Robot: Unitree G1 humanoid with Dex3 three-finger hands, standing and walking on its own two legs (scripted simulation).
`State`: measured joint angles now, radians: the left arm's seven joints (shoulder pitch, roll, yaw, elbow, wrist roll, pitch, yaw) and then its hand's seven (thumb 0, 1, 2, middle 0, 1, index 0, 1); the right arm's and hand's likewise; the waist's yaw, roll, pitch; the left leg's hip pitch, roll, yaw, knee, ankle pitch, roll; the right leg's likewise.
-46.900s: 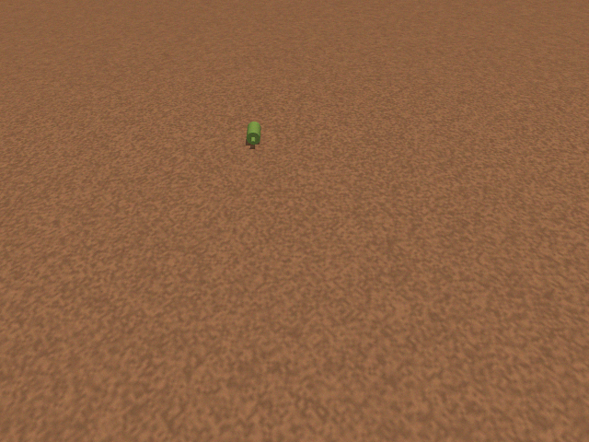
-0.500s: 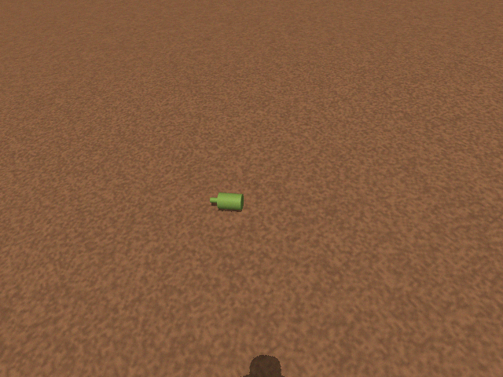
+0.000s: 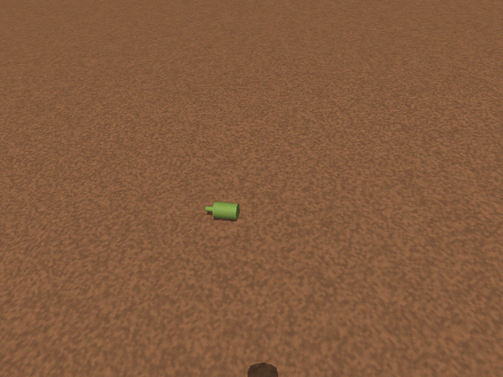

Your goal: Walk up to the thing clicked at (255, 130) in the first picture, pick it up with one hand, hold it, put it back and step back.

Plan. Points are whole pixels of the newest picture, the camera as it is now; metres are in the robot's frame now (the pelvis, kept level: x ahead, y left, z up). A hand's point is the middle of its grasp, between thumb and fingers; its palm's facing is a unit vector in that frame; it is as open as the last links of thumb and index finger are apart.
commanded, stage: step back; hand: left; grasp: from above
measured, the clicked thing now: (221, 210) +1.06 +0.26 -0.73
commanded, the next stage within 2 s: stand in 0.38 s
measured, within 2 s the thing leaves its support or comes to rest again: neither
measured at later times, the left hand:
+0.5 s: hand out of the picture +0.11 +0.29 -0.16, palm faces -0.02 -0.93 -0.36, open 7.4 cm
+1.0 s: hand out of the picture +0.12 +0.27 -0.14, palm faces -0.05 -0.94 -0.34, open 7.4 cm
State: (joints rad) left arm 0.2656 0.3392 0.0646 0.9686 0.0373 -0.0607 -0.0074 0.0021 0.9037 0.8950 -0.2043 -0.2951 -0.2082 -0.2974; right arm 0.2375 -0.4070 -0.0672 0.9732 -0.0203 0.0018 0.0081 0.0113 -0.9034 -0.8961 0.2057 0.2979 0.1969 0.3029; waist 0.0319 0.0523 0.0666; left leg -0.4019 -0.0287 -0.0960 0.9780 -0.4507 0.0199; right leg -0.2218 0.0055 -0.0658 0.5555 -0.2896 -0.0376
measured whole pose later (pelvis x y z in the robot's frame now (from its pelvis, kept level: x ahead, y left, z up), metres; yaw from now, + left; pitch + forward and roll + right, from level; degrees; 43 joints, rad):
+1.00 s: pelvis +0.03 +0.02 +0.01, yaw -1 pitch -2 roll +0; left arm 0.11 0.35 0.00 1.14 0.01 -0.03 -0.01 0.00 0.91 0.90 -0.20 -0.29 -0.21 -0.30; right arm 0.11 -0.35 -0.01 1.16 -0.01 -0.01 0.02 0.01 -0.90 -0.90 0.21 0.30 0.20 0.30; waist -0.02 0.01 0.05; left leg -0.19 0.04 0.04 0.34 -0.11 -0.02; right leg -0.06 -0.01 -0.02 0.34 -0.24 0.00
